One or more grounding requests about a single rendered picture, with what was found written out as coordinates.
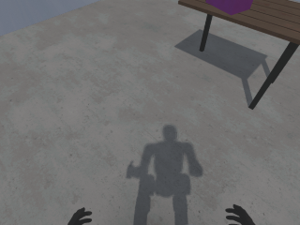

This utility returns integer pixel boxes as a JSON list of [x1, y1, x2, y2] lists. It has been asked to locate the carton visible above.
[[205, 0, 253, 15]]

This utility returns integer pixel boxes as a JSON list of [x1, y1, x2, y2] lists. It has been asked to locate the left robot hand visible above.
[[67, 207, 92, 225]]

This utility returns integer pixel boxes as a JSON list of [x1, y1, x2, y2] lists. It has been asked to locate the right robot hand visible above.
[[225, 204, 255, 225]]

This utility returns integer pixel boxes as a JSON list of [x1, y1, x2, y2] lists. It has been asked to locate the table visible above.
[[178, 0, 300, 110]]

